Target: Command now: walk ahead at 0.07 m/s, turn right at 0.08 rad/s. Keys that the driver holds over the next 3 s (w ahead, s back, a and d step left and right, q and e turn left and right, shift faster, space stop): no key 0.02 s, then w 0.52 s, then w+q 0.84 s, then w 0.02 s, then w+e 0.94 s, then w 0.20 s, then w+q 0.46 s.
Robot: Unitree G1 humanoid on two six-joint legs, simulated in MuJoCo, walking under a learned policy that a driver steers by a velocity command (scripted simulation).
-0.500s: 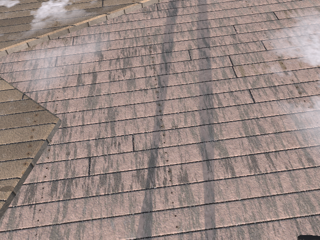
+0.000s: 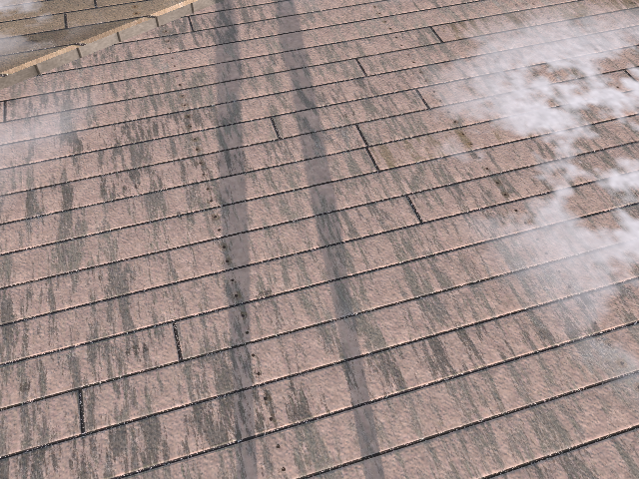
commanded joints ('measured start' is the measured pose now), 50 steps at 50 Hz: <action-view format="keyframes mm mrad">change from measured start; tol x32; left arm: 1 38 118 32 -66 19 -1 9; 50 115 162 67 68 -7 -125 -13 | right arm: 1 -43 -112 -10 -51 -5 -13 0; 31 325 -59 0 -15 -6 -27 -21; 50 -133 -79 -31 -146 15 8 22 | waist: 1 43 70 -121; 26 -18 166 19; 32 139 -248 -442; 50 90 18 76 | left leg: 1 -105 159 -124 -54 95 65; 12 11 110 -116 -19 -204 127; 15 379 414 -561 -152 143 299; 29 143 231 -67 55 750 83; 31 -304 38 -41 700 -128 -3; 33 -509 58 -156 930 -272 6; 50 -505 163 -37 293 282 -17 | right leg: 1 310 -52 55 -149 273 -51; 6 152 -109 207 -210 -456 -176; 18 -705 -42 -21 583 -277 -70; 29 217 79 -137 -14 143 -140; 31 750 -317 383 -53 -57 -292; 32 702 -393 723 -282 -304 -349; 38 134 -223 114 -429 -45 -237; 50 331 -243 -223 -465 145 -216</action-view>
